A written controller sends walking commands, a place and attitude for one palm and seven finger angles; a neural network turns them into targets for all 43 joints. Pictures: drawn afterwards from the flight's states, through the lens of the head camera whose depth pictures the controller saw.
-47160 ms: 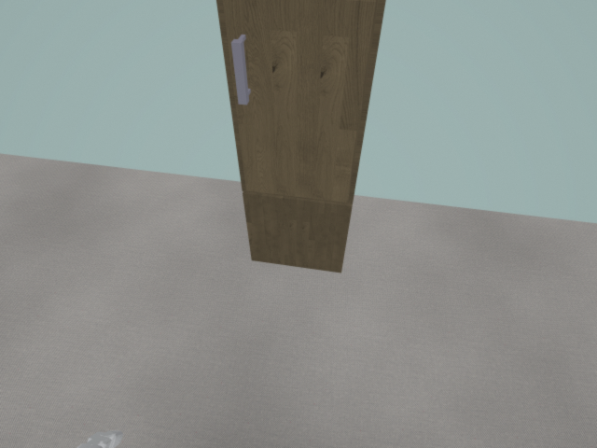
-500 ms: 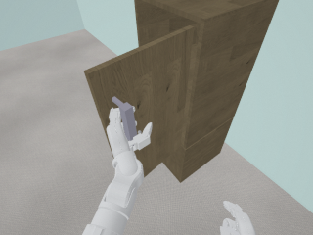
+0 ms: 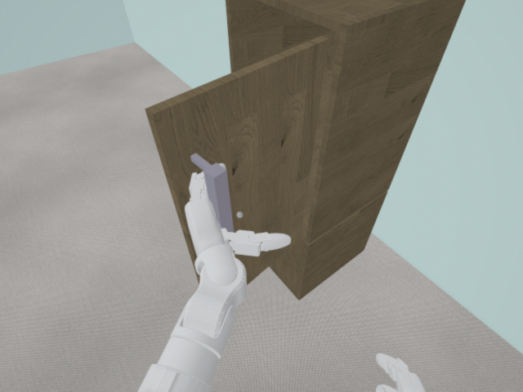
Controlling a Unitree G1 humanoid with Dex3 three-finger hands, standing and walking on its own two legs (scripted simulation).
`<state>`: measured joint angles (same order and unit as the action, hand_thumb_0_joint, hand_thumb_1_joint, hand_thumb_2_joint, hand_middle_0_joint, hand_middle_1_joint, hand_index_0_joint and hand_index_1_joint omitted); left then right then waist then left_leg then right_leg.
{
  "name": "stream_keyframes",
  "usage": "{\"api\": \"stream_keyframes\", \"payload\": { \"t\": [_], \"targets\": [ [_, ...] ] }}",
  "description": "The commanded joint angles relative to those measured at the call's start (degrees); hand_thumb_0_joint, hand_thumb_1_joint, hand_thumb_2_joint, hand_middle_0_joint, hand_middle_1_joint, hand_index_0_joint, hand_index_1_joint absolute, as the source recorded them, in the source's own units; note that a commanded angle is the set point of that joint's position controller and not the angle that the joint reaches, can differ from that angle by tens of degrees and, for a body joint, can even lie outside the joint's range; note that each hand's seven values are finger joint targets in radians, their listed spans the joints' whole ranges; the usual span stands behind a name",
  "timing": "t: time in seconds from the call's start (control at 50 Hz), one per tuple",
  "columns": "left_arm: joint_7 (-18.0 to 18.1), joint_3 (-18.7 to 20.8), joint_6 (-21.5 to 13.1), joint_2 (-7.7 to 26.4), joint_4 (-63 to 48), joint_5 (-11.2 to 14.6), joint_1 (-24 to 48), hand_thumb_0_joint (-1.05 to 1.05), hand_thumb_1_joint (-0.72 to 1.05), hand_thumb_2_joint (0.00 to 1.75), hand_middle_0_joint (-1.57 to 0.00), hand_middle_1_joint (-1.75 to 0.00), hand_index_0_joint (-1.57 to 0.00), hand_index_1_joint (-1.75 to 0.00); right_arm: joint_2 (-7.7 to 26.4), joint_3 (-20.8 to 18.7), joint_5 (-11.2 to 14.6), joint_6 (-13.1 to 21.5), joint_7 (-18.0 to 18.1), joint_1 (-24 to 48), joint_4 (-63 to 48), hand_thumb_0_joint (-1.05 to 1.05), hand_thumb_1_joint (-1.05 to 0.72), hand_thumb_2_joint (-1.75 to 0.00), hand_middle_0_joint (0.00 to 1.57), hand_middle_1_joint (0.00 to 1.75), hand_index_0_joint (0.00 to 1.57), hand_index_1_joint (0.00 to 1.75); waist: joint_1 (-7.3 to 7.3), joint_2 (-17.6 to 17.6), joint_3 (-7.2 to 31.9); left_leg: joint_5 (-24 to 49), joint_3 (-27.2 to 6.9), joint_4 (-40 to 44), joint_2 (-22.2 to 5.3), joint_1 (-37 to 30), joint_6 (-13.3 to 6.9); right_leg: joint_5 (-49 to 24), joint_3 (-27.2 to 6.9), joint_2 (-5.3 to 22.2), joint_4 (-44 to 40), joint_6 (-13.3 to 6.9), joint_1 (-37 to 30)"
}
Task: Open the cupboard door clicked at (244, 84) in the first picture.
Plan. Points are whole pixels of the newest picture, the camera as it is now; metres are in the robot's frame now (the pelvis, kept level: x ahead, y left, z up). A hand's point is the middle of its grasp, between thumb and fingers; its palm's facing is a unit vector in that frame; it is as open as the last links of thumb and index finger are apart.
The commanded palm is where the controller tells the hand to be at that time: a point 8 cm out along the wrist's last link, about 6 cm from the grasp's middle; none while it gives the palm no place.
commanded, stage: slide the hand sideways off the handle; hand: left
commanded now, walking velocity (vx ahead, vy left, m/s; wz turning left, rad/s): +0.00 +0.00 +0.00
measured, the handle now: (212, 199) +0.38 +0.11 +0.11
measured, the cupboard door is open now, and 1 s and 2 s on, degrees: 97 100 100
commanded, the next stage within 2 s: draw the hand back to the body in 1.30 s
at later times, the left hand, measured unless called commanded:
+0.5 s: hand (240, 234) +0.31 +0.06 +0.11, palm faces -0.04 -1.00 +0.02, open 16.2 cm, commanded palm +0.28 +0.11 +0.10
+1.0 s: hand (206, 275) +0.25 +0.10 +0.10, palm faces +0.02 -1.00 -0.01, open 16.3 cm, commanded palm +0.22 +0.15 +0.10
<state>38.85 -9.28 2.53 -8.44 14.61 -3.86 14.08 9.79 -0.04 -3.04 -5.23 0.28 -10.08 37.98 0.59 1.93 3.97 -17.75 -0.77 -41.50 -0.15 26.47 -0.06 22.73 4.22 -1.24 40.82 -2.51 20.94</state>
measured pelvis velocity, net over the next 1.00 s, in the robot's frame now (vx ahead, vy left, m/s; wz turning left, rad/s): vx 0.02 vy -0.01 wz -0.01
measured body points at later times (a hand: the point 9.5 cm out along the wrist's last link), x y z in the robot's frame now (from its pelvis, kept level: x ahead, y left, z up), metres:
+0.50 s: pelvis +0.00 +0.01 +0.01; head -0.02 -0.01 +0.45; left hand +0.31 +0.11 +0.11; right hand +0.15 -0.21 -0.09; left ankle +0.04 +0.12 -0.72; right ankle -0.01 -0.09 -0.72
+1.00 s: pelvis +0.02 -0.01 +0.00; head +0.01 -0.03 +0.45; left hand +0.24 +0.15 +0.11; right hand +0.21 -0.22 -0.07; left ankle +0.04 +0.12 -0.72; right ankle -0.01 -0.09 -0.72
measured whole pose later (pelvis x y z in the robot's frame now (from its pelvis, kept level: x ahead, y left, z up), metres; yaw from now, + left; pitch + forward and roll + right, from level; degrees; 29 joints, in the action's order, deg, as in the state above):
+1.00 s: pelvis +0.02 -0.01 +0.00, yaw -1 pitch +1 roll +0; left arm 2.8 -6.7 -5.4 5.5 -13.3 6.1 -19.5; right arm 11.7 2.1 0.3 1.9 0.7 -11.5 28.6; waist 1.6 2.5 3.1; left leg -18.9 0.0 -39.8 -0.4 22.3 0.4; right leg 23.8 3.3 -1.5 39.7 -2.9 17.4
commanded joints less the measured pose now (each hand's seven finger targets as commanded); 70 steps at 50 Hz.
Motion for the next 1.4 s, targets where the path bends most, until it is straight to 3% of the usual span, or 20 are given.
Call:
{"api": "stream_keyframes", "payload": {
  "t": [0.0,0.08,0.1,0.12,0.16,0.2,0.24,0.28,0.32,0.38,0.44,0.52,0.7,0.78,0.82,0.98,1.1,1.22,1.32,1.38],
  "targets": [
    [1.0,-1.0,-2.8,-3.8,-11.0,-2.1,19.7,0.0,-0.5,0.3,-0.15,-0.3,-0.15,-0.3,4.9,-1.3,0.2,3.1,0.3,7.3,-9.2,0.0,-0.9,-0.9,0.2,0.3,0.2,0.3,-0.89,-5.7,11.8,8.2,-0.2,4.0,0.3,-9.2,-0.6,-8.9,-1.7,1.1,-8.5,0.2,1.9],
    [1.0,-1.9,-3.0,-4.6,-10.9,-2.3,21.1,0.0,-0.5,0.3,-0.15,-0.3,-0.15,-0.3,5.0,-1.4,0.2,3.4,0.1,7.6,-9.2,0.0,-0.9,-0.9,0.2,0.3,0.2,0.3,-1.3,-5.1,11.6,7.3,-0.4,3.8,0.2,-8.9,-0.5,-7.7,-1.5,1.1,-8.0,0.2,3.1],
    [-10.2,-13.5,-5.4,-2.1,-10.9,-6.3,19.1,0.0,-0.5,0.3,-0.15,-0.3,-0.15,-0.3,6.6,-1.2,0.5,2.2,-0.1,3.1,-7.9,0.0,-0.9,-0.9,0.2,0.3,0.2,0.3,-5.63,-8.9,8.5,9.2,-1.3,4.7,0.3,-9.8,-1.2,-12.3,-3.4,0.9,-7.4,0.3,4.5],
    [-16.4,-10.6,-8.0,0.9,-14.0,-4.1,22.4,0.0,-0.5,0.3,-0.15,-0.3,-0.15,-0.3,6.7,-1.9,1.3,2.2,0.3,2.5,-10.1,0.0,-0.9,-0.9,0.2,0.3,0.2,0.3,-4.6,-6.7,12.2,10.7,-0.8,4.3,0.3,-11.2,-1.7,-15.4,-3.6,1.2,-7.0,0.1,3.0],
    [-23.0,-9.0,-11.8,5.0,-16.3,-2.0,24.0,0.0,-0.5,0.3,-0.15,-0.3,-0.15,-0.3,6.4,-1.4,1.8,3.3,1.5,2.7,-10.9,0.0,-0.9,-0.9,0.2,0.3,0.2,0.3,-3.75,-3.9,15.2,11.3,-0.5,4.2,0.8,-13.5,-2.1,-17.7,-3.9,1.3,-6.8,0.2,1.2],
    [-30.3,-10.6,-14.1,4.8,-14.9,1.5,23.6,0.0,-0.5,0.3,-0.15,-0.3,-0.15,-0.3,6.4,-0.5,2.6,4.4,2.2,2.4,-11.4,0.0,-0.9,-0.9,0.2,0.3,0.2,0.3,-4.71,-3.0,13.5,9.1,-0.9,4.6,0.9,-14.9,-2.2,-15.5,-3.3,1.2,-7.5,0.3,2.5],
    [-35.1,-9.5,-14.2,3.7,-12.7,7.6,22.7,0.0,-0.5,0.3,-0.15,-0.3,-0.15,-0.3,6.4,0.4,3.9,5.6,2.9,3.5,-12.4,0.0,-0.9,-0.9,0.2,0.3,0.2,0.3,-4.54,-1.5,10.4,4.5,-1.4,5.8,0.7,-14.9,-1.8,-10.2,-2.6,0.6,-9.2,0.4,3.8],
    [-35.4,-5.1,-13.0,4.8,-12.1,12.0,20.5,0.0,-0.5,0.3,-0.15,-0.3,-0.15,-0.3,6.6,0.7,4.5,6.9,3.3,4.8,-12.7,0.0,-0.9,-0.9,0.2,0.3,0.2,0.3,-3.08,-2.4,9.6,1.1,-1.8,7.4,0.7,-14.4,-1.4,-6.5,-2.1,0.1,-10.5,0.6,3.1],
    [-33.9,-2.1,-11.8,5.3,-11.4,13.7,16.0,0.0,-0.5,0.3,-0.15,-0.3,-0.15,-0.3,6.9,0.9,4.6,8.1,2.9,5.0,-12.9,0.0,-0.9,-0.9,0.2,0.3,0.2,0.3,-1.24,-6.6,9.4,0.4,-2.0,8.6,0.6,-12.9,-1.1,-5.2,-1.5,-0.1,-11.1,0.8,1.4],
    [-30.8,-0.1,-11.8,6.8,-13.7,11.7,10.7,0.0,-0.5,0.3,-0.15,-0.3,-0.15,-0.3,7.0,0.5,4.1,9.0,1.6,4.6,-13.6,0.0,-0.9,-0.9,0.2,0.3,0.2,0.3,-0.15,-7.1,9.1,3.3,-1.4,9.0,0.2,-12.8,-1.1,-7.3,-1.2,-0.1,-10.3,1.0,1.1],
    [-29.1,0.2,-12.7,8.5,-17.4,8.2,6.4,0.0,-0.5,0.3,-0.15,-0.3,-0.15,-0.3,7.0,0.2,3.7,9.0,0.2,4.3,-14.6,0.0,-0.9,-0.9,0.2,0.3,0.2,0.3,0.56,-4.6,9.3,5.3,-0.5,8.8,0.0,-12.7,-1.1,-8.8,-1.6,0.1,-9.4,0.8,0.5],
    [-29.3,3.2,-12.5,12.5,-21.1,7.4,0.0,0.0,-0.5,0.3,-0.15,-0.3,-0.15,-0.3,7.2,0.2,3.5,8.3,-0.2,4.2,-15.7,0.0,-0.9,-0.9,0.2,0.3,0.2,0.3,1.56,-5.4,9.4,7.0,0.6,8.5,0.0,-12.0,-1.2,-11.5,-2.4,0.2,-9.8,0.7,-2.3],
    [-32.3,2.3,-11.5,12.5,-35.3,8.9,-12.1,0.0,-0.5,0.3,-0.15,-0.3,-0.15,-0.3,6.6,0.4,3.6,8.6,0.2,5.1,-18.0,0.0,-0.9,-0.9,0.2,0.3,0.2,0.3,0.26,-1.5,7.4,10.3,1.0,7.6,0.1,-13.7,-1.5,-17.5,-2.4,0.0,-9.3,1.1,-2.3],
    [-33.9,3.6,-11.5,14.1,-38.6,9.9,-18.5,0.0,-0.5,0.3,-0.15,-0.3,-0.15,-0.3,6.9,0.3,3.7,9.1,0.6,4.7,-18.3,0.0,-0.9,-0.9,0.2,0.3,0.2,0.3,0.15,-3.0,7.5,10.9,0.8,7.0,0.3,-13.1,-1.4,-18.9,-2.4,0.0,-8.7,1.3,-2.5],
    [-34.6,2.1,-11.5,13.4,-38.9,9.7,-19.7,0.0,-0.5,0.3,-0.15,-0.3,-0.15,-0.3,7.1,0.3,3.7,9.6,0.6,4.1,-18.2,0.0,-0.9,-0.9,0.2,0.3,0.2,0.3,-0.8,-4.7,5.9,10.0,0.5,6.5,0.2,-12.5,-1.6,-17.7,-2.4,0.1,-8.8,1.6,-1.2],
    [-37.6,5.9,-12.2,16.7,-43.3,10.9,-28.8,0.0,-0.5,0.3,-0.15,-0.3,-0.15,-0.3,7.2,0.2,3.6,10.9,1.2,3.3,-19.1,0.0,-0.9,-0.9,0.2,0.3,0.2,0.3,0.38,-3.1,8.5,12.2,0.5,4.7,0.8,-11.4,-1.7,-23.0,-2.8,0.6,-6.8,1.9,-2.1],
    [-40.0,10.7,-13.5,19.8,-44.4,13.3,-35.0,0.0,-0.5,0.3,-0.15,-0.3,-0.15,-0.3,7.3,0.3,3.9,11.9,1.7,3.0,-19.1,0.0,-0.9,-0.9,0.2,0.3,0.2,0.3,0.61,-4.4,6.9,10.9,0.6,3.4,1.1,-8.4,-1.5,-26.2,-3.7,1.2,-6.6,3.0,-2.6],
    [-43.4,13.7,-15.5,22.2,-44.7,15.7,-38.9,0.0,-0.5,0.3,-0.15,-0.3,-0.15,-0.3,8.0,0.0,4.3,13.7,2.4,2.4,-18.5,0.0,-0.9,-0.9,0.2,0.3,0.2,0.3,0.22,-3.5,5.3,7.6,0.2,1.7,1.3,-5.5,-1.4,-22.2,-6.0,2.0,-7.9,3.7,-1.4],
    [-45.0,11.0,-17.2,21.0,-44.6,16.6,-31.9,0.0,-0.5,0.3,-0.15,-0.3,-0.15,-0.3,8.4,-0.1,4.6,16.0,3.1,2.7,-17.8,0.0,-0.9,-0.9,0.2,0.3,0.2,0.3,-1.78,-3.2,1.7,3.0,-0.6,0.8,1.2,-4.2,-1.4,-10.9,-7.2,2.4,-10.1,3.5,3.5],
    [-44.4,10.7,-17.5,21.2,-43.5,16.4,-30.1,0.0,-0.5,0.3,-0.15,-0.3,-0.15,-0.3,8.6,-0.2,4.7,17.4,3.4,2.5,-17.1,0.0,-0.9,-0.9,0.2,0.3,0.2,0.3,-1.48,-2.9,2.7,1.7,-1.0,0.9,1.2,-4.6,-1.5,-6.0,-7.1,2.3,-10.5,3.0,4.4]
  ]
}}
